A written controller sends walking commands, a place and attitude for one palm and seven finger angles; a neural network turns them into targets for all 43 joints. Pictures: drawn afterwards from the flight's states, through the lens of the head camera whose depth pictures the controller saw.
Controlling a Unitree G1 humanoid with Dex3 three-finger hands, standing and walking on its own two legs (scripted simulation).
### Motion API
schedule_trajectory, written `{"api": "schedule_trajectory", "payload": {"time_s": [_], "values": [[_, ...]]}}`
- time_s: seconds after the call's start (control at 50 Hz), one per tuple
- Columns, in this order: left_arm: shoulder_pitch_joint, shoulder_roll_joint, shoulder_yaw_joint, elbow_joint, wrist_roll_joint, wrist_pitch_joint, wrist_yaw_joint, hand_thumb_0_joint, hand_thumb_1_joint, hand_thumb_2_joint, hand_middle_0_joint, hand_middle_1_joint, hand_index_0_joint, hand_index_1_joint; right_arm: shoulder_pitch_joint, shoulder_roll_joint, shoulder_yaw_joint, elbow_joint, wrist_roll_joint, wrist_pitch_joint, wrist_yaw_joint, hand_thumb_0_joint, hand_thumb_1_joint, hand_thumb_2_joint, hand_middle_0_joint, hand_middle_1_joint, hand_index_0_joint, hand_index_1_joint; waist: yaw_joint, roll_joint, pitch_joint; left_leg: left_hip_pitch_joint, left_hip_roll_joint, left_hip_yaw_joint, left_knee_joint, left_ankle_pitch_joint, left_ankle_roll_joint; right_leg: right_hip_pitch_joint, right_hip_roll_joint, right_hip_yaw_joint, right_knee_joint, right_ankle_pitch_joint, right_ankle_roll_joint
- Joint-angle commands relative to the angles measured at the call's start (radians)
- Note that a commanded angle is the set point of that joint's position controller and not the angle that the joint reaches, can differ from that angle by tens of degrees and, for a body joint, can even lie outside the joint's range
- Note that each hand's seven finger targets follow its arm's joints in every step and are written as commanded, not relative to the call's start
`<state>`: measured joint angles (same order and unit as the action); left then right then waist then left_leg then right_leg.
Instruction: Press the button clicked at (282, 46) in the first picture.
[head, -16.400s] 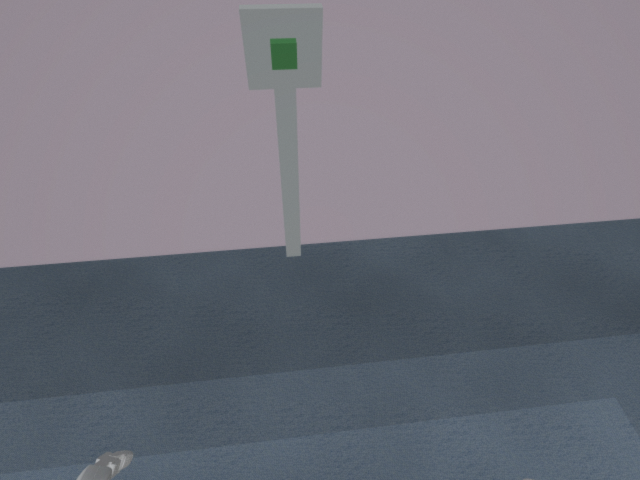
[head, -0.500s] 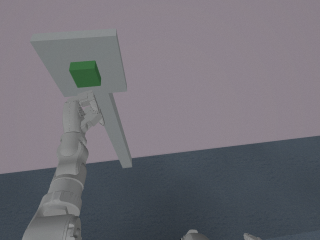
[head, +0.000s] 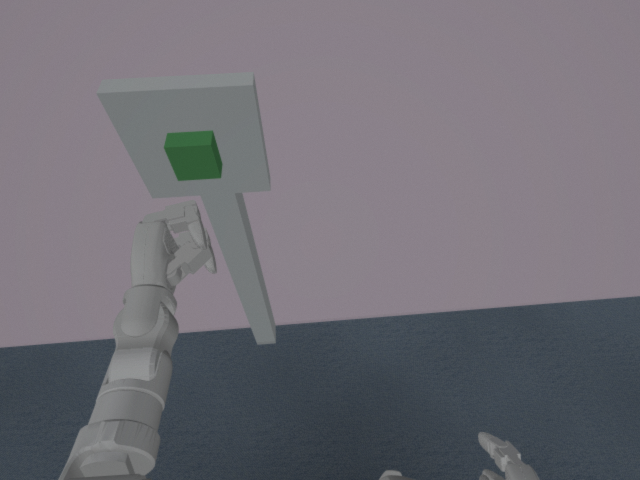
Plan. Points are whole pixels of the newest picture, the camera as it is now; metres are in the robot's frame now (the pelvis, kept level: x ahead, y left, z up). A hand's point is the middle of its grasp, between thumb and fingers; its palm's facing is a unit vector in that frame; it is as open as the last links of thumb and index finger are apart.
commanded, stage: draw the hand back to the body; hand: left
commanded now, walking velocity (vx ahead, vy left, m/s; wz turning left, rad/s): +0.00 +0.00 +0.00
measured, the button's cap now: (195, 154) +0.52 +0.20 +0.10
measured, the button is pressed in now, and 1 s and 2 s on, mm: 0 0 0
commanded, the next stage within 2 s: step back with the hand held close in 1.34 s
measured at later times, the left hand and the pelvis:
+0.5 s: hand (126, 306) +0.26 +0.19 +0.14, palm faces +0.18 -0.96 -0.21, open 3.1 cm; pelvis +0.00 +0.00 +0.03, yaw +1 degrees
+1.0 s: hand out of the picture +0.19 +0.24 +0.19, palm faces +0.38 -0.84 -0.40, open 3.1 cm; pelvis +0.01 +0.01 +0.03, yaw +0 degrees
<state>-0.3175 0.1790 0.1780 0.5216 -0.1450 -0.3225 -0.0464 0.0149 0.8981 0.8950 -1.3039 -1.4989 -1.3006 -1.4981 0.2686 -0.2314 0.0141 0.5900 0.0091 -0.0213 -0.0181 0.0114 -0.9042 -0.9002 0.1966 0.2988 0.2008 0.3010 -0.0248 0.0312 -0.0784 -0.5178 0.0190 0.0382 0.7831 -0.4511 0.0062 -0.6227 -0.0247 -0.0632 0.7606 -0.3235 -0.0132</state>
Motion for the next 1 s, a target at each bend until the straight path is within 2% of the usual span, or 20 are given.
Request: {"api": "schedule_trajectory", "payload": {"time_s": [0.0,0.06,0.14,0.2,0.26,0.28,0.32,0.34,0.36,0.38,0.42,0.46,0.48,0.5,0.58,0.66,0.72,0.82,0.92,0.98], "values": [[-0.170,0.149,0.040,-0.333,-0.042,-0.047,-0.010,0.000,0.900,0.900,-1.300,-1.500,-1.300,-1.500,-0.010,-0.124,-0.041,-0.152,0.014,-0.053,-0.011,0.000,-0.900,-0.900,0.200,0.300,0.200,0.300,0.029,-0.029,-0.368,0.069,-0.016,-0.021,-0.136,0.431,-0.003,0.407,0.023,0.024,-0.070,0.425,-0.010],[-0.082,0.140,0.042,-0.367,-0.059,-0.003,-0.018,0.000,0.900,0.900,-1.300,-1.500,-1.300,-1.500,-0.032,-0.128,-0.039,-0.160,0.024,-0.061,-0.017,0.000,-0.900,-0.900,0.200,0.300,0.200,0.300,0.030,-0.088,-0.273,0.059,-0.014,-0.019,-0.174,0.366,0.002,0.406,0.023,0.019,-0.111,0.372,-0.006],[-0.026,0.156,0.049,-0.455,-0.061,0.052,-0.028,0.000,0.900,0.900,-1.300,-1.500,-1.300,-1.500,-0.065,-0.127,-0.032,-0.171,0.028,-0.075,-0.027,0.000,-0.900,-0.900,0.200,0.300,0.200,0.300,0.038,-0.058,-0.213,0.085,-0.018,-0.016,-0.214,0.313,0.006,0.411,0.018,0.024,-0.155,0.306,-0.006],[0.011,0.158,0.044,-0.581,-0.066,0.067,-0.033,0.000,0.900,0.900,-1.300,-1.500,-1.300,-1.500,-0.094,-0.117,-0.025,-0.185,0.028,-0.098,-0.033,0.000,-0.900,-0.900,0.200,0.300,0.200,0.300,0.048,-0.005,-0.219,0.134,-0.019,-0.018,-0.232,0.311,0.008,0.429,0.016,0.026,-0.174,0.286,-0.009],[0.074,0.159,0.051,-0.651,-0.080,0.085,-0.044,0.000,0.900,0.900,-1.300,-1.500,-1.300,-1.500,-0.111,-0.113,-0.019,-0.184,0.029,-0.122,-0.041,0.000,-0.900,-0.900,0.200,0.300,0.200,0.300,0.052,-0.016,-0.201,0.160,-0.018,-0.023,-0.248,0.306,0.006,0.440,0.018,0.019,-0.191,0.275,-0.009],[0.086,0.163,0.046,-0.664,-0.083,0.092,-0.047,0.000,0.900,0.900,-1.300,-1.500,-1.300,-1.500,-0.114,-0.116,-0.017,-0.183,0.030,-0.127,-0.044,0.000,-0.900,-0.900,0.200,0.300,0.200,0.300,0.045,-0.048,-0.181,0.160,-0.015,-0.028,-0.251,0.292,0.009,0.438,0.020,0.020,-0.201,0.253,-0.007],[0.109,0.138,0.019,-0.699,-0.086,0.118,-0.060,0.000,0.900,0.900,-1.300,-1.500,-1.300,-1.500,-0.129,-0.112,-0.012,-0.185,0.034,-0.139,-0.049,0.000,-0.900,-0.900,0.200,0.300,0.200,0.300,0.043,-0.017,-0.138,0.179,-0.017,-0.033,-0.267,0.268,0.009,0.413,0.020,0.013,-0.215,0.222,-0.007],[0.117,0.148,0.028,-0.711,-0.087,0.137,-0.064,0.000,0.900,0.900,-1.300,-1.500,-1.300,-1.500,-0.131,-0.113,-0.010,-0.184,0.034,-0.145,-0.053,0.000,-0.900,-0.900,0.200,0.300,0.200,0.300,0.047,-0.003,-0.127,0.185,-0.017,-0.037,-0.273,0.262,0.006,0.411,0.019,0.012,-0.221,0.211,-0.008],[0.125,0.287,0.015,-0.802,0.036,0.130,0.018,0.000,0.900,0.900,-1.300,-1.500,-1.300,-1.500,-0.147,-0.120,-0.022,-0.159,0.018,-0.142,-0.068,0.000,-0.900,-0.900,0.200,0.300,0.200,0.300,0.057,-0.006,-0.119,0.229,-0.011,-0.022,-0.322,0.268,0.024,0.462,-0.004,0.049,-0.289,0.190,-0.013],[0.174,0.253,0.012,-0.794,0.044,0.142,0.057,0.000,0.900,0.900,-1.300,-1.500,-1.300,-1.500,-0.145,-0.112,-0.018,-0.154,0.011,-0.144,-0.073,0.000,-0.900,-0.900,0.200,0.300,0.200,0.300,0.045,-0.033,-0.077,0.234,-0.012,-0.023,-0.335,0.253,0.026,0.458,-0.002,0.045,-0.316,0.157,-0.010],[0.272,0.193,-0.026,-0.793,0.056,0.166,0.080,0.000,0.900,0.900,-1.300,-1.500,-1.300,-1.500,-0.156,-0.104,-0.007,-0.152,0.009,-0.141,-0.075,0.000,-0.900,-0.900,0.200,0.300,0.200,0.300,0.053,-0.024,-0.037,0.263,-0.007,-0.023,-0.355,0.284,0.026,0.482,-0.002,0.038,-0.328,0.188,-0.011],[0.316,0.194,-0.024,-0.834,0.071,0.175,0.099,0.000,0.900,0.900,-1.300,-1.500,-1.300,-1.500,-0.160,-0.099,0.000,-0.150,0.003,-0.136,-0.076,0.000,-0.900,-0.900,0.200,0.300,0.200,0.300,0.057,0.001,-0.036,0.301,-0.005,-0.026,-0.384,0.318,0.020,0.513,0.002,0.026,-0.340,0.214,-0.013],[0.348,0.209,-0.011,-0.845,0.072,0.180,0.104,0.000,0.900,0.900,-1.300,-1.500,-1.300,-1.500,-0.165,-0.103,-0.002,-0.148,0.000,-0.133,-0.076,0.000,-0.900,-0.900,0.200,0.300,0.200,0.300,0.062,-0.033,-0.028,0.306,-0.003,-0.026,-0.392,0.339,0.023,0.534,0.004,0.028,-0.355,0.234,-0.013],[0.371,0.215,0.002,-0.870,0.077,0.181,0.110,0.000,0.900,0.900,-1.300,-1.500,-1.300,-1.500,-0.167,-0.099,-0.001,-0.150,-0.001,-0.129,-0.075,0.000,-0.900,-0.900,0.200,0.300,0.200,0.300,0.063,-0.011,-0.037,0.325,-0.001,-0.024,-0.401,0.346,0.021,0.547,0.004,0.029,-0.358,0.237,-0.011],[0.432,0.242,0.037,-0.958,0.089,0.185,0.129,0.000,0.900,0.900,-1.300,-1.500,-1.300,-1.500,-0.187,-0.097,0.000,-0.151,-0.012,-0.124,-0.074,0.000,-0.900,-0.900,0.200,0.300,0.200,0.300,0.070,-0.018,-0.024,0.355,-0.002,-0.024,-0.427,0.377,0.020,0.590,0.009,0.029,-0.388,0.261,-0.011],[0.477,0.241,0.051,-1.058,0.104,0.183,0.145,0.000,0.900,0.900,-1.300,-1.500,-1.300,-1.500,-0.189,-0.091,0.002,-0.150,-0.022,-0.135,-0.070,0.000,-0.900,-0.900,0.200,0.300,0.200,0.300,0.075,0.060,-0.030,0.387,-0.004,-0.032,-0.443,0.427,0.009,0.615,0.010,0.021,-0.389,0.292,-0.014],[0.538,0.242,0.066,-1.075,0.106,0.188,0.150,0.000,0.900,0.900,-1.300,-1.500,-1.300,-1.500,-0.191,-0.093,0.000,-0.147,-0.024,-0.139,-0.065,0.000,-0.900,-0.900,0.200,0.300,0.200,0.300,0.077,0.029,0.012,0.379,0.001,-0.039,-0.451,0.422,0.006,0.611,0.015,0.018,-0.400,0.278,-0.013],[0.661,0.265,0.121,-1.136,0.108,0.180,0.154,0.000,0.900,0.900,-1.300,-1.500,-1.300,-1.500,-0.184,-0.094,-0.011,-0.144,-0.028,-0.149,-0.057,0.000,-0.900,-0.900,0.200,0.300,0.200,0.300,0.090,0.001,-0.005,0.388,0.005,-0.041,-0.442,0.488,0.004,0.634,0.016,0.018,-0.389,0.324,-0.011],[0.759,0.291,0.186,-1.180,0.104,0.174,0.155,0.000,0.900,0.900,-1.300,-1.500,-1.300,-1.500,-0.182,-0.088,-0.017,-0.145,-0.027,-0.153,-0.052,0.000,-0.900,-0.900,0.200,0.300,0.200,0.300,0.103,0.023,0.004,0.381,0.009,-0.036,-0.431,0.531,-0.005,0.639,0.016,0.026,-0.384,0.358,-0.011],[0.777,0.306,0.214,-1.202,0.104,0.167,0.156,0.000,0.900,0.900,-1.300,-1.500,-1.300,-1.500,-0.188,-0.087,-0.020,-0.145,-0.025,-0.158,-0.054,0.000,-0.900,-0.900,0.200,0.300,0.200,0.300,0.104,0.005,0.042,0.369,0.011,-0.036,-0.432,0.483,-0.004,0.617,0.022,0.030,-0.399,0.323,-0.013]]}}
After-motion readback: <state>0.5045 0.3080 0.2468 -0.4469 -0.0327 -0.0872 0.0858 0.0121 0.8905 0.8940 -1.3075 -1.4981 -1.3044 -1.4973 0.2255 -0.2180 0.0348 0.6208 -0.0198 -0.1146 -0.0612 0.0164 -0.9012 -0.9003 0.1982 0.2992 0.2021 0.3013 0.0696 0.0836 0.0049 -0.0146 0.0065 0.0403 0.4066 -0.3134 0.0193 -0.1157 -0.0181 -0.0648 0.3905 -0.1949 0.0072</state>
